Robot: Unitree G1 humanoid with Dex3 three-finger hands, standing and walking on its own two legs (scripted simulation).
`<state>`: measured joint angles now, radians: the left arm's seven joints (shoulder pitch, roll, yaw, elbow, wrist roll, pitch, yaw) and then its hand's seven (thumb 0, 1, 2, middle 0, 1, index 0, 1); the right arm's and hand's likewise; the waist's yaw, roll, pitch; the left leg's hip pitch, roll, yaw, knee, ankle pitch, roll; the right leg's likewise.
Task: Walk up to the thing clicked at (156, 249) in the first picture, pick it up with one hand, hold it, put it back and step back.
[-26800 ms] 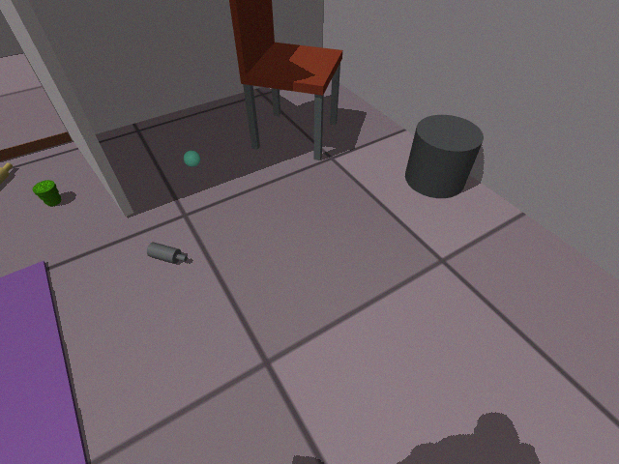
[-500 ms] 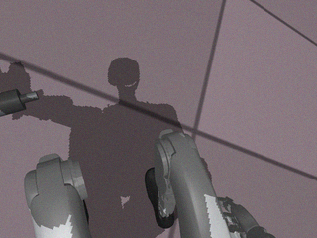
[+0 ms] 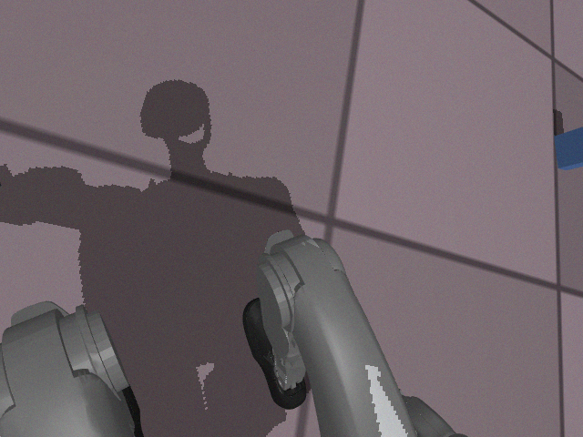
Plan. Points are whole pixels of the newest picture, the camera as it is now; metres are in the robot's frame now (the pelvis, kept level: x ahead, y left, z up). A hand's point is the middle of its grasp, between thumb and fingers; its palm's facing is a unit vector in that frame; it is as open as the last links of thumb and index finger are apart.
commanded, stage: rest palm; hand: left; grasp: from above
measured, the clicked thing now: out of the picture +0.46 +0.34 -0.27
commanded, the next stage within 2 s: close in 0.76 s
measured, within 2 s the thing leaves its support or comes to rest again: neither
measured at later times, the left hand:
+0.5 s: hand out of the picture +0.43 +0.35 -0.25, palm faces -0.42 -0.19 -0.89, open 14.3 cm
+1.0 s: hand out of the picture +0.43 +0.35 -0.25, palm faces -0.42 -0.19 -0.89, open 13.7 cm
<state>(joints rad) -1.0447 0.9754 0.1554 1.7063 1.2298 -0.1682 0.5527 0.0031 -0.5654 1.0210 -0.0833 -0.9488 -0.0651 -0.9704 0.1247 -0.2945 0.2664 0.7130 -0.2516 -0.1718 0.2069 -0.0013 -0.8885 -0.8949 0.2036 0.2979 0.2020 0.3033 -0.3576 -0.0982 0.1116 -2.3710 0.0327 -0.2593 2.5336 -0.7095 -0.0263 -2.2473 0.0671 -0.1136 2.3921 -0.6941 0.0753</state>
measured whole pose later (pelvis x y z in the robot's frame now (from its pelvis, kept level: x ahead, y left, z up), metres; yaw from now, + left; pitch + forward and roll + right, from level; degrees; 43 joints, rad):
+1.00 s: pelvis +0.00 +0.00 +0.00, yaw -2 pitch +26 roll -14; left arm -1.05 1.06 0.16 1.78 1.25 -0.21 0.63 0.00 -0.44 0.93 -0.14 -0.95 -0.14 -0.95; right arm 0.07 -0.35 0.32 0.69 -0.28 -0.26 0.26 0.00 -0.90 -0.90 0.20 0.30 0.20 0.30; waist -0.37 -0.16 0.19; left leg -2.35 0.03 -0.30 2.57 -0.72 -0.02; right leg -2.21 0.08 -0.14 2.40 -0.69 0.08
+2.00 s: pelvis +0.00 +0.01 +0.00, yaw -2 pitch +27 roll -15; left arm -1.04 1.05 0.15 1.75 1.22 -0.19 0.61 0.00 0.25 0.36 -0.65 -0.51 -0.69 -0.48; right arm 0.07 -0.35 0.31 0.67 -0.27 -0.25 0.26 0.00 -0.89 -0.90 0.20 0.30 0.20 0.30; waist -0.37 -0.15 0.18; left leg -2.35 0.04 -0.30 2.55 -0.72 -0.02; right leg -2.20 0.08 -0.15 2.37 -0.68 0.08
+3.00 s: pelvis +0.00 +0.00 +0.01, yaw +1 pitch +31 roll -12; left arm -0.94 0.86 0.12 1.47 1.17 -0.11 0.43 0.01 0.19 0.17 -0.89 -0.25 -0.93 -0.21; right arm 0.09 -0.32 0.17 0.69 -0.18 -0.18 0.26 0.00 -0.90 -0.90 0.20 0.30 0.20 0.30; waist -0.27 -0.05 0.01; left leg -2.38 0.03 -0.23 2.50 -0.69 -0.02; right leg -2.25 0.05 -0.10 2.37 -0.69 0.06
